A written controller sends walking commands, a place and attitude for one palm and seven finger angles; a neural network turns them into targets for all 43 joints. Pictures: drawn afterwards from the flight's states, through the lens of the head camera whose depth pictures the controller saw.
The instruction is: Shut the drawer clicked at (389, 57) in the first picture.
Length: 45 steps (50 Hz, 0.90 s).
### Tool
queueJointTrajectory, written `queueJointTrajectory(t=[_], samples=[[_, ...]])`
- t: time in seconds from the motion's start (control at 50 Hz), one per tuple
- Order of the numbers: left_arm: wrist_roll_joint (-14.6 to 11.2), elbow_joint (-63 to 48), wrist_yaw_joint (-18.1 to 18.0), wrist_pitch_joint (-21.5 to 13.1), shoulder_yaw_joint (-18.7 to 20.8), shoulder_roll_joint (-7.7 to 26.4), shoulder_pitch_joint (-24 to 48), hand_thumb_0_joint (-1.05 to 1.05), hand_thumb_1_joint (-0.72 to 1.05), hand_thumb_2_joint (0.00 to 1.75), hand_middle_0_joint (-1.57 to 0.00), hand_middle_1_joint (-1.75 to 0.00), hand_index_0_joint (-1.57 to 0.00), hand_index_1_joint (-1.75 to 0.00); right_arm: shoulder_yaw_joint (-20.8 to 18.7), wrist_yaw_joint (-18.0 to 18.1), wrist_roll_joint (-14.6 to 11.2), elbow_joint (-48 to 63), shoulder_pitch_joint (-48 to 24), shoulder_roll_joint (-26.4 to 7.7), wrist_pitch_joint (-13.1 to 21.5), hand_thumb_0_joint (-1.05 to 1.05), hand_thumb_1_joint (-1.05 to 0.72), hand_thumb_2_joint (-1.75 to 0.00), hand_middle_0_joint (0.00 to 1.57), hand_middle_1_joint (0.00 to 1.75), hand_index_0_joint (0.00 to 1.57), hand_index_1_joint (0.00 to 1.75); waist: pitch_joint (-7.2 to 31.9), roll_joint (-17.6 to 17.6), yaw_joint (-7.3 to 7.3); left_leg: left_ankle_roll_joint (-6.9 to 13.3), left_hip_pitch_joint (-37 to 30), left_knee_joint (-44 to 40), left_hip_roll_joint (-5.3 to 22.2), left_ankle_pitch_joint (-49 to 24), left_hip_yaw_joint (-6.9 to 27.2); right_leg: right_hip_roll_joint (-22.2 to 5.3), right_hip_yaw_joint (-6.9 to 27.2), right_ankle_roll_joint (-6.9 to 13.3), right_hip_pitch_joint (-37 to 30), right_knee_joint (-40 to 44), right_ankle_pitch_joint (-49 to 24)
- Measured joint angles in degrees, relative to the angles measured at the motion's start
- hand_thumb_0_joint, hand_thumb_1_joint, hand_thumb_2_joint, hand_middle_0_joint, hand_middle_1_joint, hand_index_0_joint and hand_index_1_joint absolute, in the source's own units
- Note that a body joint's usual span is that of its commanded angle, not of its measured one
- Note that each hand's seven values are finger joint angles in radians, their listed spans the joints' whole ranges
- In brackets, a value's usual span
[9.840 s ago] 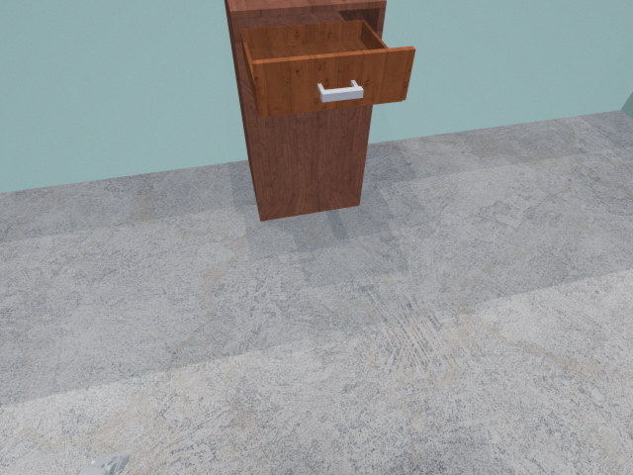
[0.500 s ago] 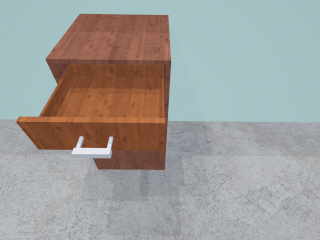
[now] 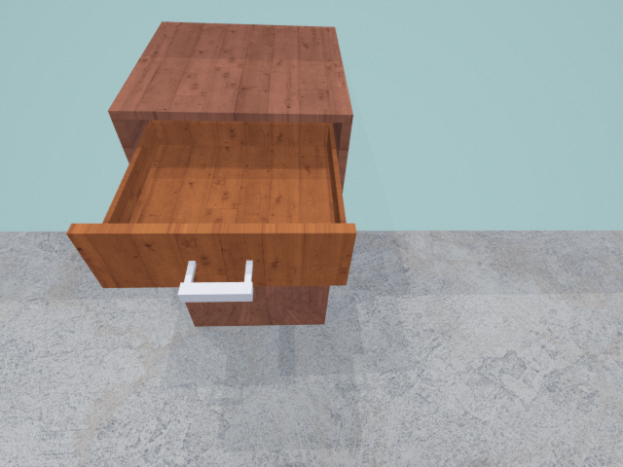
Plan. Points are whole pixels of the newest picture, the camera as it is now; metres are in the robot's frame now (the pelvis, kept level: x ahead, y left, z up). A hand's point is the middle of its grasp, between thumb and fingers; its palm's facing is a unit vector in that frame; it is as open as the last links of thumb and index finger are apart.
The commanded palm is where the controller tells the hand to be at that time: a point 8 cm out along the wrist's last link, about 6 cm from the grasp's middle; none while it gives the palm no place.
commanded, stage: shuffle to correct the standing spot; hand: left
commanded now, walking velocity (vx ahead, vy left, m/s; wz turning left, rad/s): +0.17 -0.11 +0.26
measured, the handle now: (218, 279) +0.38 +0.17 -0.01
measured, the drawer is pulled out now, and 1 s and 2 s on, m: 0.29 0.29 0.29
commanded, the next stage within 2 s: come to a stop and stand still in 0.46 s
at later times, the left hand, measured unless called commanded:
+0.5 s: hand out of the picture +0.08 +0.13 -0.17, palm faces +0.12 -0.97 -0.19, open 7.3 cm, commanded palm none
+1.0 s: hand out of the picture +0.12 +0.13 -0.17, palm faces +0.11 -0.97 -0.23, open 7.3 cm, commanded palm none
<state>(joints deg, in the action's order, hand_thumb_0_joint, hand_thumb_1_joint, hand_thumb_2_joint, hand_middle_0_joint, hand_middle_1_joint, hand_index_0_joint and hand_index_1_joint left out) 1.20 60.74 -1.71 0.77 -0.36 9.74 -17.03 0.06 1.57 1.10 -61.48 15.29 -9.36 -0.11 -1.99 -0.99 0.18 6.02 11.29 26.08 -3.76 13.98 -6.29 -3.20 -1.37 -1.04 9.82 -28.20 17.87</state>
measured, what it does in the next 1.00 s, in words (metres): walks ahead: right foot, then left foot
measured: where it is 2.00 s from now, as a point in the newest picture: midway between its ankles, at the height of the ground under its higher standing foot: outside the picture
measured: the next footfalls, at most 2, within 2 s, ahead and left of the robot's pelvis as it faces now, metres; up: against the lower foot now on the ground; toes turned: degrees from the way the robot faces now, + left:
right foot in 0.38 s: +0.13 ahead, -0.14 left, +0.00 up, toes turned +4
left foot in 0.64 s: +0.13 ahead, +0.06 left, +0.00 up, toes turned +7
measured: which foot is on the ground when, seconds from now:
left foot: down 0.00-0.40, up 0.42-0.62, down 0.64-1.00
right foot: down 0.00-0.00, up 0.02-0.36, down 0.38-1.00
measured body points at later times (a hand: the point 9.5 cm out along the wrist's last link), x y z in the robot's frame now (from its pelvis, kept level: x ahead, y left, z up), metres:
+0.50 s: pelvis +0.06 -0.05 +0.00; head +0.07 -0.04 +0.45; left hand +0.07 +0.18 -0.16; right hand +0.05 -0.29 -0.16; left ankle +0.02 +0.04 -0.70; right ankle +0.07 -0.16 -0.74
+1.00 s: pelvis +0.12 -0.05 +0.00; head +0.16 -0.05 +0.44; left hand +0.11 +0.18 -0.16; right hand +0.21 -0.28 -0.16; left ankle +0.11 +0.07 -0.72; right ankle +0.09 -0.15 -0.74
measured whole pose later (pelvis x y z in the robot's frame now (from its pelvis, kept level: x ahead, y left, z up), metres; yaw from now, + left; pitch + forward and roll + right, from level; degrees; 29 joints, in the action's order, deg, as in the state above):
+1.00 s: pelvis +0.12 -0.05 +0.00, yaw +4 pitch +1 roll +2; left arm 1.5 57.0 -2.0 0.5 1.9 9.4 -15.7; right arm -3.3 2.4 0.6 -56.2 8.1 -9.6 -2.1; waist -5.3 -1.3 -0.9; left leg -0.5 18.9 39.4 1.1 17.4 -6.2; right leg -2.6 -3.3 1.7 13.6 -33.7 20.6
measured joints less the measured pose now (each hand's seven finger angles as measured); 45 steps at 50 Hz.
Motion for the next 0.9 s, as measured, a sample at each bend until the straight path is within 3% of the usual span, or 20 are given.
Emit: queueJointTrajectory(t=[0.1,0.18,0.34,0.38,0.42,0.46,0.52,0.58,0.64,0.7,0.76,0.9], samples=[[0.65,0.76,0.83,1.18,0.41,-0.30,-1.79,0.00,0.91,0.90,-0.20,-0.30,-0.20,-0.30,-0.56,0.21,0.31,-0.51,1.96,0.06,-0.30,0.00,-0.91,-0.89,0.20,0.30,0.20,0.30,0.36,0.45,0.62,0.61,0.13,-1.12,-0.19,-0.26,-0.52,0.22,-0.85,1.20,4.96,-10.51,7.01],[0.64,0.37,1.51,1.42,0.93,-0.71,-1.30,0.00,0.91,0.90,-0.20,-0.30,-0.20,-0.30,-0.94,0.63,0.47,-1.09,3.91,-0.31,0.15,0.00,-0.91,-0.89,0.20,0.30,0.20,0.30,-0.05,1.32,1.55,0.48,-0.33,-2.78,-0.18,-1.09,0.54,0.58,-1.46,0.98,9.13,-16.48,7.36],[0.39,-2.25,1.64,0.52,2.01,-0.69,2.62,0.01,0.93,0.90,-0.20,-0.30,-0.20,-0.30,-1.60,0.86,0.53,-2.50,5.95,-0.87,-0.13,0.01,-0.91,-0.89,0.20,0.30,0.20,0.30,-0.66,2.29,2.46,-1.56,-0.66,-1.59,0.83,0.28,3.73,0.67,-1.76,0.43,9.30,-7.20,1.83],[0.30,-2.86,1.54,-0.39,2.11,-0.31,2.69,0.01,0.93,0.90,-0.20,-0.30,-0.20,-0.30,-1.63,0.79,0.39,-2.64,6.32,-0.74,-0.26,0.01,-0.91,-0.89,0.20,0.30,0.20,0.30,-0.15,1.68,2.13,-2.46,0.09,1.56,0.92,2.50,4.12,0.77,-1.59,0.80,6.36,-1.09,-0.76],[0.18,-2.65,1.07,-1.28,2.11,-0.57,2.80,0.00,0.92,0.90,-0.20,-0.30,-0.20,-0.30,-1.66,0.60,0.20,-2.64,6.00,-0.84,-0.60,0.01,-0.91,-0.89,0.20,0.30,0.20,0.30,0.02,2.13,1.71,-3.14,1.67,7.10,2.15,7.22,4.44,1.69,-2.34,1.18,5.88,-1.30,-4.81],[-0.04,-2.37,0.63,-1.65,2.12,-1.01,2.46,0.00,0.92,0.90,-0.20,-0.30,-0.20,-0.30,-1.89,0.22,0.27,-2.36,5.25,-0.82,-1.11,0.01,-0.91,-0.89,0.20,0.30,0.20,0.30,0.47,2.49,1.61,-3.49,5.26,16.36,3.61,12.74,3.96,2.38,-3.90,2.00,4.74,-1.50,-3.37],[0.04,-1.67,0.14,-1.93,2.32,-1.10,0.86,0.00,0.93,0.90,-0.20,-0.30,-0.20,-0.30,-2.15,-0.32,0.35,-1.09,3.15,-0.63,-1.26,0.01,-0.91,-0.89,0.19,0.30,0.20,0.30,1.04,1.56,0.89,-3.90,9.92,25.47,5.31,14.81,2.70,2.78,-4.58,2.73,2.43,0.63,-2.53],[0.23,-0.37,0.46,-1.60,2.15,-1.19,-0.82,0.00,0.93,0.90,-0.20,-0.30,-0.20,-0.30,-2.24,-0.56,0.27,1.19,0.96,-0.32,-0.36,0.01,-0.91,-0.89,0.19,0.30,0.20,0.30,1.06,0.22,0.68,-4.66,10.09,20.20,6.55,11.80,1.12,2.37,-4.61,2.39,0.88,1.03,-1.65],[-0.28,0.50,1.08,-0.91,1.79,-1.81,-2.53,0.00,0.92,0.90,-0.20,-0.30,-0.20,-0.30,-1.81,-0.34,0.29,3.29,0.15,-0.66,1.69,0.01,-0.91,-0.90,0.19,0.30,0.19,0.30,1.03,0.70,0.48,-5.15,6.32,8.05,7.25,1.62,0.64,2.44,-4.91,1.43,1.24,-3.54,2.15],[-0.48,1.09,1.06,0.15,1.46,-1.79,-2.85,0.00,0.91,0.90,-0.20,-0.30,-0.20,-0.30,-1.27,0.34,0.42,3.03,-1.18,0.32,1.82,0.00,-0.91,-0.90,0.19,0.30,0.19,0.30,0.46,-0.95,-0.74,-4.32,5.25,9.77,5.99,3.47,-0.98,0.99,-3.01,0.81,3.25,-10.00,8.07],[-0.49,1.15,0.57,-0.07,1.13,-2.13,-2.13,0.00,0.91,0.90,-0.20,-0.30,-0.20,-0.30,-0.88,1.21,0.01,2.43,-2.51,0.76,1.28,0.00,-0.93,-0.89,0.19,0.30,0.20,0.30,-0.51,-1.12,-1.17,-4.44,3.25,7.67,4.81,4.49,-1.37,0.21,-2.55,0.51,2.82,-6.82,1.73],[-0.09,-1.63,-0.08,-0.77,1.36,-2.28,-0.04,0.00,0.91,0.90,-0.20,-0.30,-0.20,-0.30,-2.29,1.30,-0.59,3.80,-6.66,0.22,-0.72,0.00,-0.93,-0.89,0.20,0.30,0.20,0.30,-2.98,1.08,-1.04,-5.57,4.14,6.68,5.92,0.31,-1.36,1.34,-2.57,1.79,3.70,-5.91,0.06]])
